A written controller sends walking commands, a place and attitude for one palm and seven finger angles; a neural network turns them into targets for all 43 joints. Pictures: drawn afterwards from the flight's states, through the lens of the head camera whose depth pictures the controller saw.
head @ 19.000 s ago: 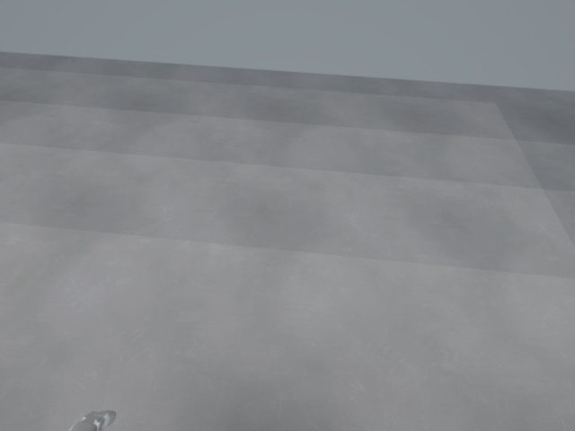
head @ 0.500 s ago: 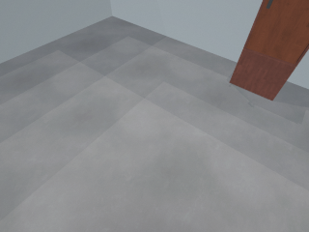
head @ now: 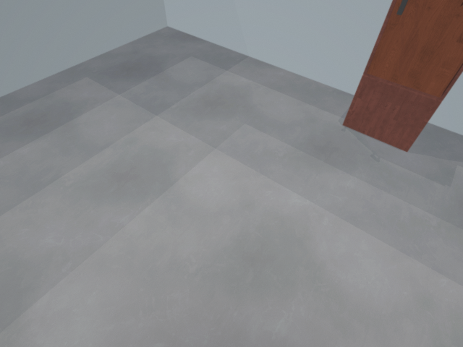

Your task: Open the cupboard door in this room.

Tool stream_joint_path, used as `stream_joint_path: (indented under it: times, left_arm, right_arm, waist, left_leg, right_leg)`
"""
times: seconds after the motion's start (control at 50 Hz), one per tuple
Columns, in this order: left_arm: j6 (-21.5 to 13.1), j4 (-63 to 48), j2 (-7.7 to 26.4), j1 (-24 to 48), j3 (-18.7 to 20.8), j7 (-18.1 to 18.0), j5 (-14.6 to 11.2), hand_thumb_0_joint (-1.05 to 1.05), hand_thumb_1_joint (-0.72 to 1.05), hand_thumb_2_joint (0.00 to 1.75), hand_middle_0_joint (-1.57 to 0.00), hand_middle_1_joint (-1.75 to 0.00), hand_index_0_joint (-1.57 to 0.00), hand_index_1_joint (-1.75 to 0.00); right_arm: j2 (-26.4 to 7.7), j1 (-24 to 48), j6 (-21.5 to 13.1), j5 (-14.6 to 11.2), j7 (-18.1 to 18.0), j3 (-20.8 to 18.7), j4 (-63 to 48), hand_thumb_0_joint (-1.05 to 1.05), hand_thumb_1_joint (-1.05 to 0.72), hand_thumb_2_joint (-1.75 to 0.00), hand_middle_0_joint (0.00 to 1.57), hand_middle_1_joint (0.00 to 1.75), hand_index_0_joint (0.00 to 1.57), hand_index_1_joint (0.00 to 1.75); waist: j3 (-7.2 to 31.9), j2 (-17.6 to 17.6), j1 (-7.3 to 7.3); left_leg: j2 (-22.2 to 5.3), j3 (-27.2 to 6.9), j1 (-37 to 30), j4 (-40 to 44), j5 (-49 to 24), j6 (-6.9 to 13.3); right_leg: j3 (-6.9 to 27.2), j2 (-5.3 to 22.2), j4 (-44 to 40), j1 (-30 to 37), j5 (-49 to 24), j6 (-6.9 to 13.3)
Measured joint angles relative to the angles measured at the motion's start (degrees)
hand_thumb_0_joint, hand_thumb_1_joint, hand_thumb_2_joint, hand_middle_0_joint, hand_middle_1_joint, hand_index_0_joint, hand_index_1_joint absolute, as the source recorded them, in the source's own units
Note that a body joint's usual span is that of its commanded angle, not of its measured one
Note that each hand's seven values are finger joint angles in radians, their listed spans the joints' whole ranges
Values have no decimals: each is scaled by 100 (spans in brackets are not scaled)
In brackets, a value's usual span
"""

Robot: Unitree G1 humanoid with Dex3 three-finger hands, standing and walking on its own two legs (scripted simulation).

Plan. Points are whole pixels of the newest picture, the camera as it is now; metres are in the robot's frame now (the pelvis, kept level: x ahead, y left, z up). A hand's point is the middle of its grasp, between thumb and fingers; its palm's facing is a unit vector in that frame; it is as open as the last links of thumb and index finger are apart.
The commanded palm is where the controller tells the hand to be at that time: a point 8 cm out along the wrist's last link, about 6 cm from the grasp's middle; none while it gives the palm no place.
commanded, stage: stand and wait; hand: left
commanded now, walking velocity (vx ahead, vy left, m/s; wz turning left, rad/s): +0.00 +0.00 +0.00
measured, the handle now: out of the picture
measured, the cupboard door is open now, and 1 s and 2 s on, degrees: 0 0 0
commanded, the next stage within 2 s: turn or walk to find it in 0.62 s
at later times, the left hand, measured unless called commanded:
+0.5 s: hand out of the picture +0.06 +0.25 -0.16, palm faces -0.03 -0.94 -0.33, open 7.4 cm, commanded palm none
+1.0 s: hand out of the picture +0.03 +0.23 -0.18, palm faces +0.09 -0.96 -0.28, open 7.4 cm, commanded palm none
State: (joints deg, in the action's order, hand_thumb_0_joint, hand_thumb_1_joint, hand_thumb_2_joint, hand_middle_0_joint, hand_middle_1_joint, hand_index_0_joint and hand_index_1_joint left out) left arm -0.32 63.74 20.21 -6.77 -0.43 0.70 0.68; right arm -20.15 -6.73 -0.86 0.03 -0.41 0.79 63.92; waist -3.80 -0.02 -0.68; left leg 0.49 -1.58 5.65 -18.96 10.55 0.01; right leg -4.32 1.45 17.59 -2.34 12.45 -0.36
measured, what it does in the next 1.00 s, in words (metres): stands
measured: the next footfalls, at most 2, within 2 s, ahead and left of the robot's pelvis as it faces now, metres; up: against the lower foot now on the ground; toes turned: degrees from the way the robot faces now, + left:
right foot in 1.44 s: +0.04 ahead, -0.14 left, +0.00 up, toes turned +13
left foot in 1.82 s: -0.09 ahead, +0.09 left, +0.00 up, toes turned +29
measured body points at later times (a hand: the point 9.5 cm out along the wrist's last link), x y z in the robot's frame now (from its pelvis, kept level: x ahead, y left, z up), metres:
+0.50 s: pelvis +0.00 +0.00 +0.00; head +0.01 +0.00 +0.45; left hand +0.07 +0.30 -0.13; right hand +0.08 -0.30 -0.13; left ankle +0.00 +0.12 -0.75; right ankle -0.03 -0.12 -0.75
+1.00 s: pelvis -0.02 +0.00 -0.02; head +0.01 +0.01 +0.43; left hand +0.03 +0.28 -0.16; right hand +0.06 -0.26 -0.16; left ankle -0.01 +0.11 -0.74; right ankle -0.03 -0.12 -0.75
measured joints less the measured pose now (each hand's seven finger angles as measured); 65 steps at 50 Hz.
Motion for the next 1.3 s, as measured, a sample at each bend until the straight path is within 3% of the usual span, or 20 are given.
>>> stream_joint_path:
  times: [0.68, 0.8, 0.9, 0.94, 1.02, 1.06, 1.12, 1.18, 1.3]
  left_arm:
    - [11, 9, 10, -1, 7, 12, 6, 0, 90, 90, -21, -30, -21, -29]
    - [115, -136, -50, 88, 53, -63, -3, 0, 90, 90, -20, -30, -21, -29]
    - [178, -315, -257, 45, 66, -129, 1, 0, 90, 90, -20, -30, -20, -29]
    - [196, -400, -352, -11, 68, -139, 18, 0, 90, 90, -20, -30, -20, -29]
    - [211, -559, -488, -125, 79, -135, 87, 0, 90, 90, -20, -30, -21, -29]
    - [238, -620, -540, -196, 79, -113, 69, 0, 90, 90, -20, -30, -21, -29]
    - [365, -627, -595, -206, 95, -137, 43, 0, 90, 90, -20, -30, -21, -29]
    - [390, -612, -637, -178, 129, -130, 61, 0, 90, 90, -20, -30, -20, -29]
    - [303, -586, -687, -289, 145, -126, 69, 0, 91, 90, -20, -30, -20, -29]
  right_arm:
    - [-8, -1, 6, 3, 12, -2, -5, 1, -90, -89, 20, 30, 20, 30]
    - [13, -63, 115, 31, 12, -57, -124, 1, -90, -89, 20, 30, 20, 30]
    - [218, -190, 244, 52, 23, -82, -257, 1, -90, -90, 20, 30, 20, 30]
    - [332, -265, 293, 57, 30, -105, -328, 1, -90, -90, 20, 30, 20, 30]
    - [595, -429, 374, 60, 68, -175, -425, 1, -90, -90, 20, 30, 20, 30]
    - [677, -533, 336, 69, 101, -192, -498, 1, -90, -90, 20, 30, 20, 30]
    - [841, -557, 240, 93, 83, -215, -558, 1, -90, -89, 20, 30, 20, 30]
    - [958, -597, 187, 98, 32, -215, -577, 1, -90, -89, 20, 30, 20, 30]
    - [1023, -629, 142, 79, -33, -240, -482, 1, -90, -89, 20, 30, 20, 30]
  waist:
    - [-21, 2, 3]
    - [-57, -24, 44]
    - [-60, -98, 59]
    - [-91, -124, 83]
    - [-221, -17, 145]
    - [-231, 51, 156]
    - [-303, 152, 127]
    - [-305, 123, 146]
    - [-139, 62, 118]
  left_leg:
    - [-3, -6, 42, -2, -39, 0]
    - [65, -155, 362, -370, 70, -2]
    - [126, -359, 798, -917, 249, -18]
    - [87, -227, 1039, -1348, 353, -47]
    - [-145, 373, 1345, -2230, 1141, -121]
    - [-178, 461, 1298, -1933, 582, 1]
    - [-30, 450, 1413, -1988, 670, 280]
    - [31, 294, 1384, -1584, 437, 288]
    - [57, 79, 1204, -866, -44, 241]
  right_leg:
    - [-5, -3, 1, -39, -38, 1]
    - [-157, 67, 414, -310, 162, -12]
    - [-369, 118, 851, -602, 384, 1]
    - [-491, 144, 1037, -667, 487, 17]
    - [-789, 342, 1523, -733, 789, -32]
    - [-885, 503, 1957, -909, 1003, -119]
    - [-293, 409, 3317, -1536, 1874, -218]
    - [100, 211, 4237, -2056, 1736, -250]
    - [310, 144, 3827, -2174, 1398, -299]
